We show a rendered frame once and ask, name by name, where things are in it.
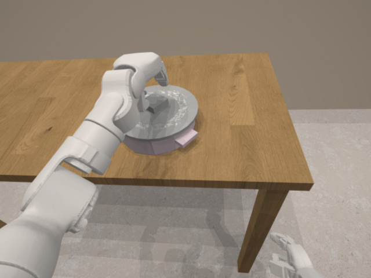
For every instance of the table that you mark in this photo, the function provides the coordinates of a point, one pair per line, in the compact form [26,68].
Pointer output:
[246,138]

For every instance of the robot right hand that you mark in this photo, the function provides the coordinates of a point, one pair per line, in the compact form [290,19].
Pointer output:
[297,257]

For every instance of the lid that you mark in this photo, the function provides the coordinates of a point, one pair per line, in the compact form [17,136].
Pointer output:
[172,120]

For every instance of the left robot forearm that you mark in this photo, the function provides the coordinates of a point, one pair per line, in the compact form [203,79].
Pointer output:
[114,114]

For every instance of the robot left upper arm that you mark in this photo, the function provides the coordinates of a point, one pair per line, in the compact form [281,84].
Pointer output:
[30,244]

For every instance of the pot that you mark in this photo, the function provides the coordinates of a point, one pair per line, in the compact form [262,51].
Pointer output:
[163,146]

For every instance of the robot left hand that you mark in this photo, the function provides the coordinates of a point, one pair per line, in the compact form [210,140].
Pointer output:
[152,66]

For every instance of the knob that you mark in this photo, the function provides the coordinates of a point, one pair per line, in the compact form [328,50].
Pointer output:
[157,102]

